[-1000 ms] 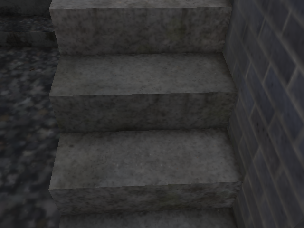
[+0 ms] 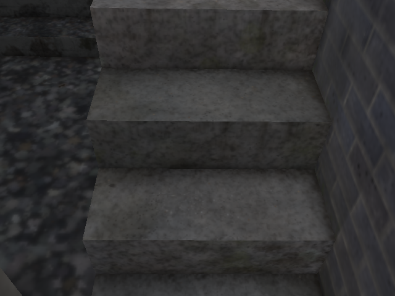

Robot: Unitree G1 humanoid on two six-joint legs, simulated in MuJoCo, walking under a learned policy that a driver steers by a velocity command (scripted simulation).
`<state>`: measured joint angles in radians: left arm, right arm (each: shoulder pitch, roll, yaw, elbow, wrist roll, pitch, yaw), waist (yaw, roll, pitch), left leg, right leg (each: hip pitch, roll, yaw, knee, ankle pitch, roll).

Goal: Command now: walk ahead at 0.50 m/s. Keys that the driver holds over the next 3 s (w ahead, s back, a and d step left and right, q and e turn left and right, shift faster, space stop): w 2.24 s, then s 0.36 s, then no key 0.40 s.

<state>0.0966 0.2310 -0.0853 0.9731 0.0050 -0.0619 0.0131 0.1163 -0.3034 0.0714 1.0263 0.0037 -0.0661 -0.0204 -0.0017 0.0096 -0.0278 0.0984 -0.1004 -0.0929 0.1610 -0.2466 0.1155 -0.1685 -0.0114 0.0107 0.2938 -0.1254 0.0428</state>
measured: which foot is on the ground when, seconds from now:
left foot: down 0.00-1.00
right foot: down 0.00-1.00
